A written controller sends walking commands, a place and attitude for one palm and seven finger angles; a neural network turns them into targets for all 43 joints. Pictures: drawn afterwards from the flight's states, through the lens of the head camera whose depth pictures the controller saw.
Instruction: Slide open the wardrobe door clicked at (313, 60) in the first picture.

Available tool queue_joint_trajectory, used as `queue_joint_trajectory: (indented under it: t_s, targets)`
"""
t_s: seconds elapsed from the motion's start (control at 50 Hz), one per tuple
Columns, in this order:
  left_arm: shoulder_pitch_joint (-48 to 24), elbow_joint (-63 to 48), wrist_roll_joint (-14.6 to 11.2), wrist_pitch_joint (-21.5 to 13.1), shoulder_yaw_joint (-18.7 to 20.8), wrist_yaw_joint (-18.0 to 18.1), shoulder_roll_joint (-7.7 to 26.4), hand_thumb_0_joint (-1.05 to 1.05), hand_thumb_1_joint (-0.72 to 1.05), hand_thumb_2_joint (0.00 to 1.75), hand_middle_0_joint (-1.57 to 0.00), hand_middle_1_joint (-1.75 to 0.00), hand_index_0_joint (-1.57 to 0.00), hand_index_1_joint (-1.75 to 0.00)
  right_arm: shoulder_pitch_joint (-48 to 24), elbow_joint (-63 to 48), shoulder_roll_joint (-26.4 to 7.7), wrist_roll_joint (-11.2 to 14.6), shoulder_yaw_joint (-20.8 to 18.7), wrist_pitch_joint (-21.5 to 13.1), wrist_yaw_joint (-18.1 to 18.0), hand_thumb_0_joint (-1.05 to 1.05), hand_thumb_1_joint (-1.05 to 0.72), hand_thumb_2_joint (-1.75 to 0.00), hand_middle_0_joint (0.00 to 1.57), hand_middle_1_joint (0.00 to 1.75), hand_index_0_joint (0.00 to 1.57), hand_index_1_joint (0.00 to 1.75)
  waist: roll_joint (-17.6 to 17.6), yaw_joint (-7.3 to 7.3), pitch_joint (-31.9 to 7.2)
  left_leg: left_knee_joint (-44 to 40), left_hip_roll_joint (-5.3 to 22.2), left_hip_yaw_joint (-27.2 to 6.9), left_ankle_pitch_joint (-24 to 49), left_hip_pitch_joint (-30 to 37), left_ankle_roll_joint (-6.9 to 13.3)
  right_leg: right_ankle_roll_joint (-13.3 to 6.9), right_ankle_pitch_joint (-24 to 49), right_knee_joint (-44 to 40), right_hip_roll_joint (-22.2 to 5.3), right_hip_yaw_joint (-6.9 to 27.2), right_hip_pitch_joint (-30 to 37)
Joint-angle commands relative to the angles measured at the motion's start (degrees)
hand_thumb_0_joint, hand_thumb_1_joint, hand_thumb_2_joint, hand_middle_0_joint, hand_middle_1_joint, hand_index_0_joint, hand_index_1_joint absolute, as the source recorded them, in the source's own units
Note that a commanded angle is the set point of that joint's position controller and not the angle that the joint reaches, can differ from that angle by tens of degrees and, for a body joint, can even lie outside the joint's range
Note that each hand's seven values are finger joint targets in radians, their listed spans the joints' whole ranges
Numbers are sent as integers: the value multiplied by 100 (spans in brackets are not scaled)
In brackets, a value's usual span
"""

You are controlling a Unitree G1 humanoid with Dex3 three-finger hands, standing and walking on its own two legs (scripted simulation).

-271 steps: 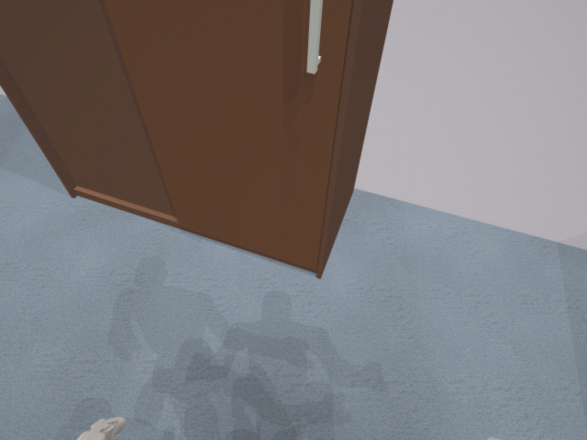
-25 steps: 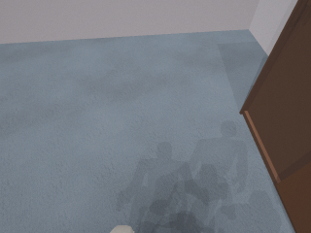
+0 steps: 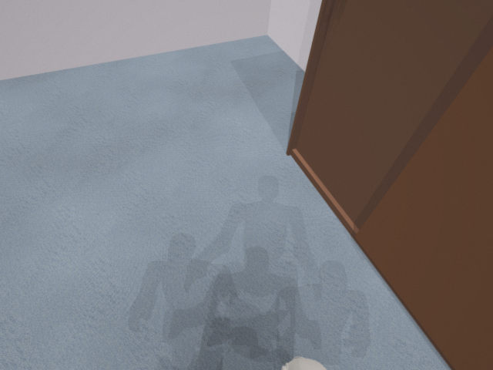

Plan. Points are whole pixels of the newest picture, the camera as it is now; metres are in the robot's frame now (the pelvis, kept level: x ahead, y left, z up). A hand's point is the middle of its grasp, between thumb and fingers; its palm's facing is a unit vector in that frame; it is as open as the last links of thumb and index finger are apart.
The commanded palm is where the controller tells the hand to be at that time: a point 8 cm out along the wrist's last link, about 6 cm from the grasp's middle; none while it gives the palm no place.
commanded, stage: turn to face it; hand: right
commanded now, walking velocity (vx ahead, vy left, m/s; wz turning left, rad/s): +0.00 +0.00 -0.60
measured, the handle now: out of the picture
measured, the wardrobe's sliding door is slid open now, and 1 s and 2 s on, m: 0.00 0.00 0.00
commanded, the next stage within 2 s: take the last steps up to it in 1.68 s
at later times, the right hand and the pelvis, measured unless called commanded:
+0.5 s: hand out of the picture +0.06 -0.31 -0.16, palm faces +0.29 +0.93 -0.24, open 7.4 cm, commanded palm none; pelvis +0.00 -0.07 +0.01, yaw -15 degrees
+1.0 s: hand out of the picture +0.00 -0.23 -0.13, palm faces +0.52 +0.80 -0.30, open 7.4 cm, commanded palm none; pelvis +0.01 +0.00 +0.00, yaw -34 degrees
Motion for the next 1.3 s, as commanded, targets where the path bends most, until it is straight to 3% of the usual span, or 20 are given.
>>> queue_joint_trajectory:
  t_s: [0.0,0.08,0.1,0.12,0.14,0.28,0.56,0.72,0.74,0.76,0.78,0.8,0.82,0.88,0.94,1.14,1.2,1.22,1.24,1.28]
  targets:
    - [-683,-674,-47,-260,-87,-35,179,0,90,90,-20,-30,-20,-30,347,-269,-1422,-26,-393,-54,-55,0,-90,-90,20,30,20,30,1554,-342,-456,-531,1317,-780,3235,700,702,-113,-238,-1104,126,-458,-28]
    - [67,-543,-37,-402,-28,-11,488,0,90,90,-20,-30,-20,-30,185,-267,-1476,58,-449,-5,-18,0,-90,-90,20,30,20,30,956,73,-1057,913,1164,-215,3029,265,195,-324,1234,-3249,188,-470,1689]
    - [490,-483,-2,-476,122,22,1091,0,90,90,-20,-30,-20,-30,210,-413,-1226,105,-420,4,14,0,-90,-90,20,30,20,30,-407,321,-1478,2203,637,-15,1350,-1077,-203,-781,2795,-3517,-889,899,3015]
    - [860,-408,-60,-483,257,75,1636,0,90,90,-20,-30,-20,-30,-83,-675,-855,107,-282,15,38,0,-90,-90,20,30,20,30,-1740,519,-1549,3264,-15,-357,-2062,-2536,-525,-1539,5642,-3350,-2157,2419,3546]
    - [1000,-286,-83,-433,228,92,1541,0,90,90,-20,-30,-20,-30,-239,-698,-1001,63,-310,93,-5,0,-90,-90,20,30,20,30,-1110,517,-1577,3694,104,-875,-1960,-2507,-410,-1810,5768,-3138,-2246,1853,3386]
    - [66,-560,-50,-545,-10,215,851,0,90,90,-20,-30,-20,-30,-174,-294,-982,48,-390,136,60,0,-90,-90,20,30,20,30,-610,18,-739,3962,-73,-1161,-129,-2271,-554,-1112,4221,-3608,-896,1119,2159]
    - [828,-369,15,-523,93,254,777,0,90,90,-20,-30,-20,-30,-1317,-751,-911,110,-320,98,-37,0,-90,-90,20,30,20,30,-532,302,-675,2608,-380,-1488,-583,-2295,-572,-1580,4079,-3504,-951,2655,2395]
    - [501,-418,-5,-429,127,220,780,0,90,90,-20,-30,-20,-30,-710,-722,-867,200,-290,25,-96,0,-90,-90,20,30,20,30,-661,-11,-954,258,-795,-1403,124,-173,-314,-1295,3642,-3120,-468,2981,1240]
    - [453,-425,-44,-426,124,203,710,0,90,90,-20,-30,-20,-30,-517,-671,-941,192,-313,-19,-108,0,-90,-90,20,30,20,30,-457,-115,-1003,-553,-653,-1438,698,459,-290,-1075,3036,-2903,-270,2803,846]
    - [573,-431,-110,-441,96,165,446,0,90,90,-20,-30,-20,-30,-372,-665,-1287,143,-358,-94,-137,0,-90,-90,20,30,20,30,449,-159,-1169,-1197,240,-2227,1006,1537,-86,-721,1610,-2219,58,2305,-71]
    - [698,-544,-98,-456,65,174,167,0,90,90,-20,-30,-20,-30,-348,-692,-1694,69,-435,-108,-171,0,-90,-90,20,30,20,30,1789,-145,-1185,-1214,1806,-3624,1770,1885,565,-262,-820,-934,864,1008,-1031]
    - [588,-566,-7,-398,143,186,488,0,90,90,-20,-30,-20,-30,-250,-706,-1659,81,-400,-72,-154,0,-90,-90,20,30,20,30,1257,-168,-1046,-1194,2128,-3493,1969,889,1000,-252,-1176,166,724,843,-723]
    - [721,-456,19,-315,164,143,469,0,90,90,-20,-30,-20,-30,-650,-790,-1397,90,-343,-76,-154,0,-90,-90,20,30,20,30,804,90,-783,-1282,1703,-2867,1529,404,1005,-229,-682,848,571,891,-629]
    - [694,-261,28,-200,136,23,377,0,90,90,-20,-30,-20,-30,-1058,-838,-1009,105,-242,-94,-103,0,-90,-90,20,30,20,30,959,267,-251,-1244,948,-1825,1440,-193,626,-108,97,1457,256,505,-580]
    - [478,-325,14,-156,93,-5,345,0,90,90,-20,-30,-20,-30,-640,-692,-1062,79,-253,-120,-91,0,-90,-90,20,30,20,30,1164,125,-119,-1214,937,-1438,1493,-124,627,-23,286,1450,168,344,-670]
    - [-438,-621,-68,-263,-68,-30,234,0,90,90,-20,-30,-20,-30,60,-423,-1518,-32,-410,-27,-51,0,-90,-90,20,30,20,30,1549,-278,-397,-630,1334,-941,2501,306,776,-113,-340,-1065,157,-349,265]
    - [63,-546,-67,-370,-65,3,356,0,90,90,-20,-30,-20,-30,17,-376,-1535,17,-436,19,-26,0,-90,-90,20,30,20,30,1148,-9,-829,297,1190,-477,2646,180,341,-232,704,-2740,268,-450,1345]
    - [403,-449,-54,-436,11,2,668,0,90,90,-20,-30,-20,-30,39,-403,-1402,75,-414,49,-16,0,-90,-90,20,30,20,30,395,203,-1103,1216,985,-273,1945,-500,48,-344,1623,-3398,-82,-25,2343]
    - [670,-447,-18,-504,181,44,1371,0,90,90,-20,-30,-20,-30,45,-607,-957,119,-326,62,30,0,-90,-90,20,30,20,30,-1592,371,-1260,2559,129,-168,-1263,-2319,-440,-989,3818,-3589,-1765,2109,3309]
    - [884,-320,-39,-448,150,127,1416,0,90,90,-20,-30,-20,-30,-321,-642,-969,48,-247,163,-28,0,-90,-90,20,30,20,30,-1100,425,-1241,3532,108,-951,-1829,-2324,-379,-1566,4787,-3435,-2106,1825,2809]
